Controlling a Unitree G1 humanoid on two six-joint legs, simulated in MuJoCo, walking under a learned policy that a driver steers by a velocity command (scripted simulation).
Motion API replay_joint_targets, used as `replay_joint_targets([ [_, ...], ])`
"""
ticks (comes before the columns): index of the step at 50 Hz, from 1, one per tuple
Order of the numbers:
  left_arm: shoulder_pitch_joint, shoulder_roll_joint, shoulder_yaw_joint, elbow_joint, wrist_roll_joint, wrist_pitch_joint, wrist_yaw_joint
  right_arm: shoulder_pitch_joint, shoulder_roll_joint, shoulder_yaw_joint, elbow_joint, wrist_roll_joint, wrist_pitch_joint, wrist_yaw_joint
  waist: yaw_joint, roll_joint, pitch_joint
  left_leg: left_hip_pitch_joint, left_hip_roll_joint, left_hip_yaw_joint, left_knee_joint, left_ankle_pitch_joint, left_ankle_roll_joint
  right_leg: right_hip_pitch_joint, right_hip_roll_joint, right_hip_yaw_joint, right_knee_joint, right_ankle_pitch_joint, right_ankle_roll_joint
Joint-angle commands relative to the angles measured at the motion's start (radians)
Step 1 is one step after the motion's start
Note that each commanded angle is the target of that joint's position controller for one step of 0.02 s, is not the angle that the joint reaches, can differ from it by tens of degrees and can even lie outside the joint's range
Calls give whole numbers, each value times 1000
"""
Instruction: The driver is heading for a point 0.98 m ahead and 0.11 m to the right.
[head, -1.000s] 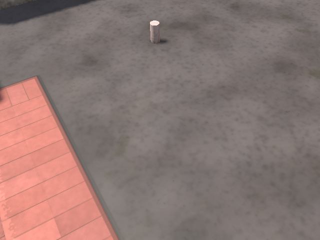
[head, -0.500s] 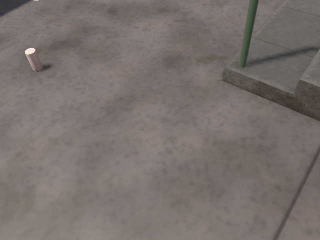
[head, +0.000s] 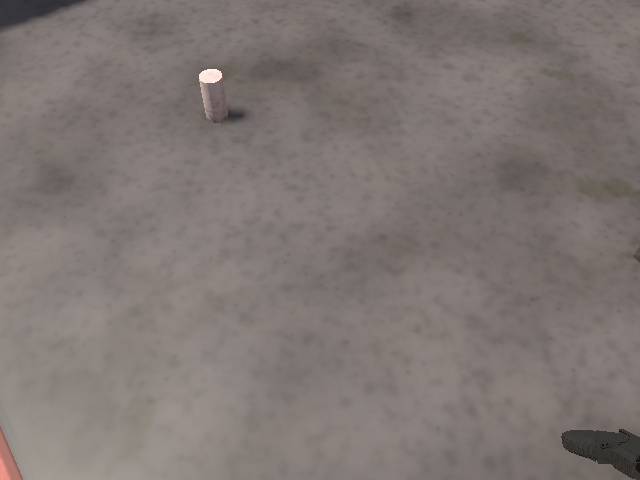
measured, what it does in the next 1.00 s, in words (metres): walks ahead, turning right: right foot, then left foot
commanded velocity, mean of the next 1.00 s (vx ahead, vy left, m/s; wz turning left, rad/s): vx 0.94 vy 0.00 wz -0.42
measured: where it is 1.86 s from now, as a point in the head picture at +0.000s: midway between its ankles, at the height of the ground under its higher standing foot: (388, 204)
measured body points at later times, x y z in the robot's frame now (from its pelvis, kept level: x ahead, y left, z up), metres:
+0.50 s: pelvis +0.47 +0.02 +0.00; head +0.50 +0.04 +0.45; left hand +0.64 +0.28 -0.11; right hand +0.52 -0.25 -0.11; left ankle +0.27 +0.14 -0.57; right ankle +0.57 -0.03 -0.71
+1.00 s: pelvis +0.92 +0.04 +0.02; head +0.95 +0.03 +0.47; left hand +1.21 +0.20 -0.06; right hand +0.84 -0.24 -0.09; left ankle +0.99 +0.16 -0.71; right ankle +0.87 -0.05 -0.62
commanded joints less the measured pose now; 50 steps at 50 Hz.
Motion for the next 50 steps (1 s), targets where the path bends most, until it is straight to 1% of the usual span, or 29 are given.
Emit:
replay_joint_targets([
  [1,-248,120,5,-218,-16,-95,-5,364,-175,-72,21,-26,15,-16,-195,-22,-148,776,317,-693,-381,-266,236,-752,-72,62,206,77,5],
  [2,-243,107,10,-209,14,-91,2,298,-154,-63,7,-32,12,-14,-139,-71,-85,626,266,-617,-411,-191,225,-680,-95,65,113,99,9],
  [3,-180,101,12,-200,11,-76,-1,244,-132,-54,-4,-41,12,-15,-74,-3,-45,514,243,-572,-445,-171,241,-626,-115,64,69,109,21],
  [5,-146,93,14,-173,8,-40,0,202,-63,-35,18,-25,7,-16,-32,37,35,346,210,-454,-494,-84,232,-582,-149,17,-11,123,53],
  [10,-353,8,-15,-206,15,-43,-6,271,-85,-33,104,-18,-38,-23,-116,44,105,85,106,-152,-573,180,119,-315,-100,-120,-421,688,41],
  [12,-448,8,-11,-231,-15,-46,-15,350,-99,-34,155,-5,-49,-19,-160,51,123,192,142,-136,-619,189,77,-296,-75,-125,-550,768,2],
  [15,-533,38,6,-268,-43,-44,-47,399,-103,-31,212,-26,-25,-29,-168,87,130,481,186,-77,-555,517,-5,-401,-5,-138,-665,677,-56],
  [18,-425,95,41,-270,-51,-34,-63,388,-153,-38,225,-75,11,-65,-62,178,-17,705,240,-46,-263,1299,-77,-319,106,-222,-595,448,-105],
  [19,-249,132,60,-226,-59,-17,-56,350,-166,-41,216,-97,26,-77,25,193,-109,702,254,-41,-53,1475,-90,-174,112,-223,-549,400,-125],
  [20,36,162,78,-157,-60,-1,-42,231,-197,-48,180,-100,37,-84,175,160,-198,532,253,-6,282,1502,-114,120,47,-139,-593,459,-171],
  [21,199,210,86,-99,-36,10,-38,269,-80,-20,134,-112,26,-82,154,-183,-318,51,116,-48,803,436,-159,600,-114,133,-456,319,-303],
  [22,184,201,94,-98,-31,3,-38,372,-26,19,104,-28,-14,-50,80,-312,-502,-269,-23,-200,1013,-332,-185,846,-332,759,-696,-228,-475],
  [23,160,134,91,-116,-15,9,-13,207,-125,0,67,12,-51,-38,133,-134,-377,-345,27,-246,948,-222,-124,741,-287,788,-831,-288,-383],
  [24,84,129,83,-134,1,8,-5,115,-127,5,20,13,-75,-32,82,-1,-231,-355,70,-252,865,-183,-96,565,-266,707,-859,-193,-344],
  [25,10,115,77,-147,3,3,-9,72,-92,15,14,-19,-90,-28,15,154,-102,-297,89,-228,763,-160,-62,336,-216,635,-906,-85,-326],
  [27,-115,98,72,-182,11,3,1,134,-68,13,27,-44,-81,-25,-102,116,8,-190,130,-230,638,-136,-72,62,-123,519,-966,25,-341],
  [28,-136,82,70,-182,-4,7,2,148,-71,11,29,-47,-70,-28,-125,85,36,-174,147,-215,579,-138,-87,-16,-94,471,-978,68,-339],
  [31,-168,98,75,-181,-35,7,21,13,-52,24,-45,-70,-60,-31,-116,49,122,-16,150,-132,245,40,-140,-329,-9,316,-1004,179,-301],
  [33,-127,128,92,-161,-45,6,31,-71,-24,28,-72,-67,-63,-25,-58,18,91,249,100,-97,33,325,-159,-478,28,273,-1002,125,-236],
  [37,-30,111,97,-120,-64,22,37,-106,-94,-11,-83,-4,-55,-40,-23,-50,41,274,87,-186,-147,334,-182,-198,-7,373,-859,36,-166],
  [38,-18,105,98,-115,-59,32,36,-80,-112,-25,-77,3,-59,-42,-43,-59,17,293,84,-185,-161,268,-170,-127,-20,386,-784,101,-147],
  [40,-63,82,85,-138,-17,44,19,237,-173,-72,-28,14,-59,-50,-235,-64,-195,613,132,-173,-64,90,-117,-129,12,318,-374,371,-67],
  [41,-24,-50,44,-168,20,43,14,449,-236,-84,10,7,-45,-58,-263,148,-370,913,324,-416,-49,-155,-72,-310,64,225,15,-31,-48],
  [42,130,-87,16,-224,-76,25,11,425,-317,-94,38,-32,-41,-30,-134,640,-468,1043,561,-1081,-342,-607,103,-619,83,132,318,-188,-25],
  [43,49,10,27,-191,-86,36,25,355,-206,-81,4,-35,-30,-33,-178,422,-305,920,501,-1060,-416,-700,85,-700,-6,105,381,-78,-11],
  [45,-177,61,44,-222,-31,44,24,255,-124,-58,28,-63,-11,-37,-183,81,-39,617,399,-621,-360,-17,56,-649,-59,39,331,14,5],
  [46,-201,62,51,-245,-14,44,21,206,-110,-54,41,-72,-11,-35,-138,90,-13,507,385,-513,-320,325,80,-594,-72,47,277,3,13],
  [48,-211,33,50,-247,-31,61,12,174,-33,-30,86,-50,-23,-29,-95,115,0,425,318,-320,-329,546,57,-533,-91,41,117,-56,16],
  [50,-241,-10,34,-264,-18,64,5,153,-71,-40,118,-27,-28,-31,-75,120,14,385,323,-252,-364,676,78,-511,-75,6,-92,-3,28],
])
